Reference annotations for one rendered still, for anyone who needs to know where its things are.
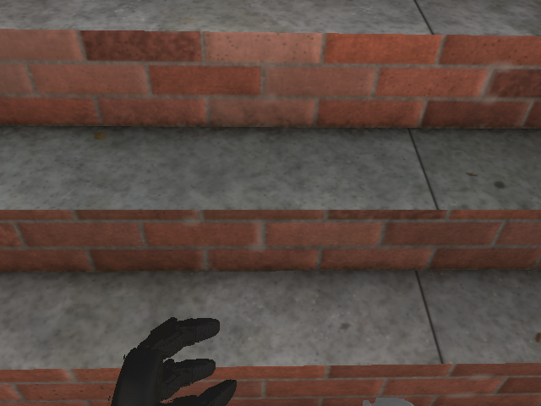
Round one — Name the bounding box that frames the left robot hand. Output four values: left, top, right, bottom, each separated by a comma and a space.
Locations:
108, 317, 237, 406

